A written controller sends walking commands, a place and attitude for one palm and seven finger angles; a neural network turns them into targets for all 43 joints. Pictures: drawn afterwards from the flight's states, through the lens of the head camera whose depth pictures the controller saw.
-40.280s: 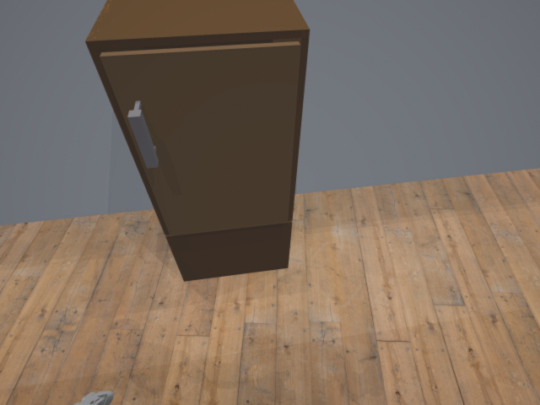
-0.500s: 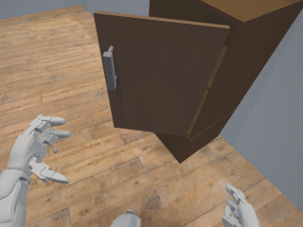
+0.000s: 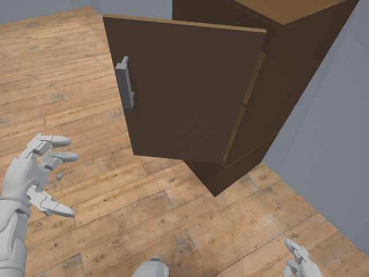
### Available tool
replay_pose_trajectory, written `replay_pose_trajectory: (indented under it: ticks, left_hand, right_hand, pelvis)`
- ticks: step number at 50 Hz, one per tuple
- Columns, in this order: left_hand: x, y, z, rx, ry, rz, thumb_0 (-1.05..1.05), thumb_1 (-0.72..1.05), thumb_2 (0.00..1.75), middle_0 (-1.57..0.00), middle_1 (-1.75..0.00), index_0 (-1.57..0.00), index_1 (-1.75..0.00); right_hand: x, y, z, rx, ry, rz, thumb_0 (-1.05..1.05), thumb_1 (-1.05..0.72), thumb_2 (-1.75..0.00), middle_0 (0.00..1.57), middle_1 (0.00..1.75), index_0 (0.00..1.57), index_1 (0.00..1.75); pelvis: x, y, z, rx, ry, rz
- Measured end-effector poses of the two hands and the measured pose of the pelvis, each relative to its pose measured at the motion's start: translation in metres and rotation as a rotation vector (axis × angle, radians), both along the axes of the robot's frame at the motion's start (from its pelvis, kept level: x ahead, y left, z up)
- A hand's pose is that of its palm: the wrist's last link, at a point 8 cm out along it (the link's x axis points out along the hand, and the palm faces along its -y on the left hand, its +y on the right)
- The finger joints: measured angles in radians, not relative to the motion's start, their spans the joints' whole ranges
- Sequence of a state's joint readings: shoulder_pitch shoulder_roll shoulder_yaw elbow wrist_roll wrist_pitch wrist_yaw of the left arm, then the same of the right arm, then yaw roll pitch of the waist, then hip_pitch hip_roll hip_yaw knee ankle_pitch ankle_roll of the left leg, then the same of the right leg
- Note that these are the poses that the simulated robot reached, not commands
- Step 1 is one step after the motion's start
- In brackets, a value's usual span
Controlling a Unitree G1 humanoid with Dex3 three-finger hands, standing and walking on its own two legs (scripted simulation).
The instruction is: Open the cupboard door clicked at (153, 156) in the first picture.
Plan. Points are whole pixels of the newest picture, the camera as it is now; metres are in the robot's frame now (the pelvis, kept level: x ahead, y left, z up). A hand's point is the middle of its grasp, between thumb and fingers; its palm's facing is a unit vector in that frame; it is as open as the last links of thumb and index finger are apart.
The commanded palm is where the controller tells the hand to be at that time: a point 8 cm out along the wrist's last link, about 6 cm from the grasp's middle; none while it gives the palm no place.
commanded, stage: raise the hand with hooked fingers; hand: left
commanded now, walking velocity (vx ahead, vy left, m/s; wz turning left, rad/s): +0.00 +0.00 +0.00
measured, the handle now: (127, 83) +0.60 +0.21 +0.05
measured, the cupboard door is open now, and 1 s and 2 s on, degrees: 48 48 48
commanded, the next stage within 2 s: move the hooked fingers beside the handle in 0.16 s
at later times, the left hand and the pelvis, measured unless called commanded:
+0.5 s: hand (72, 157) +0.33 +0.26 +0.07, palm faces +0.03 -1.00 -0.01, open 14.0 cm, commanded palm +0.31 +0.31 +0.07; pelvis +0.01 -0.02 -0.01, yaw +0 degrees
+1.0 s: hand (85, 128) +0.41 +0.26 +0.07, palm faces -0.02 -1.00 +0.01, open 14.0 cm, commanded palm +0.40 +0.31 +0.07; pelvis +0.02 -0.01 -0.02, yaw -1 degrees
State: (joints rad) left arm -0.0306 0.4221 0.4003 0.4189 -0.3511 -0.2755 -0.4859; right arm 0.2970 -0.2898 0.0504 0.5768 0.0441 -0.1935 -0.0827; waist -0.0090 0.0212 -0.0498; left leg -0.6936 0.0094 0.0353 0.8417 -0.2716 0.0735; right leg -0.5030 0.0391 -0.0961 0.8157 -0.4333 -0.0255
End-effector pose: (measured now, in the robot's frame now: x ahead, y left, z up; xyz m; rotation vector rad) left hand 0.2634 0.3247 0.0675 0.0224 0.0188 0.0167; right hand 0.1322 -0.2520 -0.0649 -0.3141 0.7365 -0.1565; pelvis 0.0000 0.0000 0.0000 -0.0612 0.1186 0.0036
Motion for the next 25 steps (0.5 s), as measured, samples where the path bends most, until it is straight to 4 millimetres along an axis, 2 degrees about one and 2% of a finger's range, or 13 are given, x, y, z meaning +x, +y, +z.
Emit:
replay_pose_trajectory:
  ticks: [8, 16, 20, 25]
  left_hand:
    - [0.002, -0.006, 0.009, 0.009, -0.012, -0.003, -0.01, -0.5, 0.3, -0.3, -1.2, -0.3, -1.2]
    - [0.008, -0.013, 0.005, -0.007, 0.003, -0.007, -0.01, -0.5, 0.3, -0.3, -1.2, -0.3, -1.2]
    - [0.02, -0.012, 0.002, -0.01, 0.001, 0.01, -0.01, -0.51, 0.3, -0.3, -1.2, -0.31, -1.2]
    - [0.045, -0.01, 0.003, -0.013, -0.015, 0.011, -0.01, -0.51, 0.3, -0.3, -1.2, -0.3, -1.2]
  right_hand:
    - [0.013, -0.001, -0.003, 0.026, -0.021, 0.011, 0.01, -0.9, -0.9, 0.21, 0.3, 0.2, 0.3]
    - [0.024, -0.007, -0.006, 0.036, -0.029, 0.02, 0.01, -0.9, -0.9, 0.21, 0.3, 0.2, 0.3]
    - [0.024, -0.012, -0.011, 0.023, -0.008, 0.022, 0.01, -0.9, -0.9, 0.21, 0.3, 0.2, 0.3]
    - [0.017, -0.019, -0.018, 0.008, 0.038, 0.0, 0.01, -0.9, -0.9, 0.21, 0.3, 0.2, 0.3]
  pelvis:
    - [0.005, -0.008, 0.0, 0.004, 0.004, 0.002]
    - [0.009, -0.015, -0.002, 0.009, 0.016, 0.0]
    - [0.009, -0.018, -0.004, 0.009, 0.025, 0.004]
    - [0.009, -0.021, -0.007, 0.008, 0.043, -0.001]
